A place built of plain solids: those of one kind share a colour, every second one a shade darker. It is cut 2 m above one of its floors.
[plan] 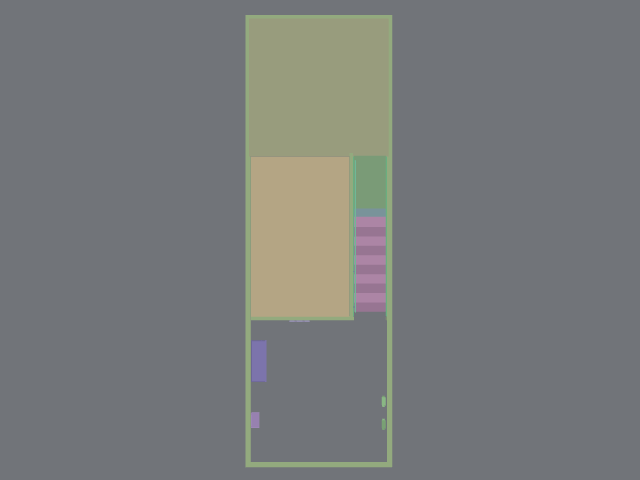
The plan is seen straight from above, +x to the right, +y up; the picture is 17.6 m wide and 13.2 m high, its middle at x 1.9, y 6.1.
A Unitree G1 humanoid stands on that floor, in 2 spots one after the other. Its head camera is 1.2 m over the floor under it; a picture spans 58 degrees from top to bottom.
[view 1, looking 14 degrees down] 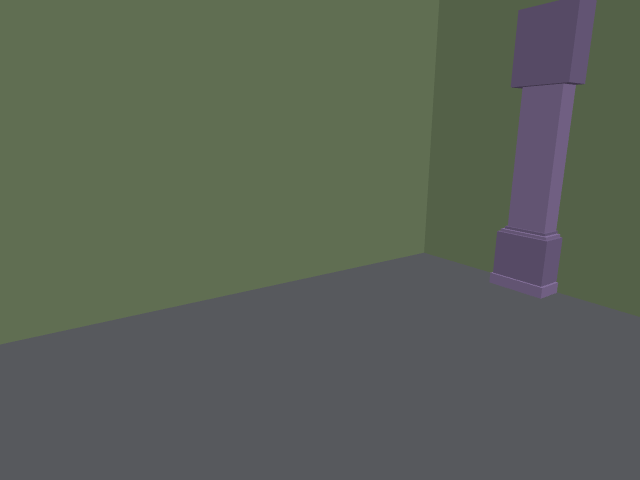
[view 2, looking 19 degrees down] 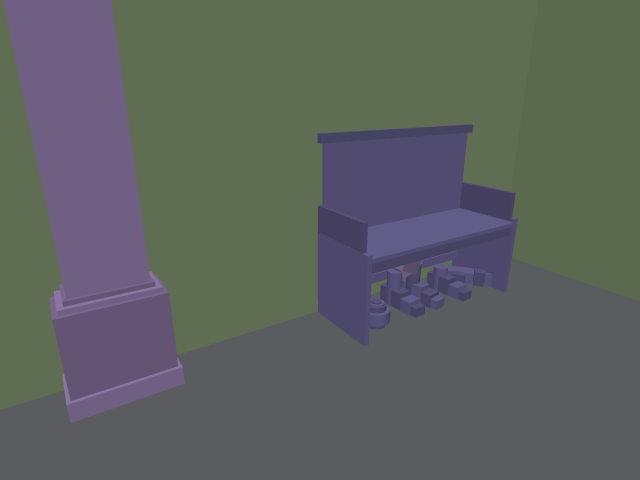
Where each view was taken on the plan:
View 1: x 3.27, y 2.94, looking -124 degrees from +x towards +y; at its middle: wall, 3.66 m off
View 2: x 1.87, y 1.00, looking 147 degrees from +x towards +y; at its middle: boot_bench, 2.33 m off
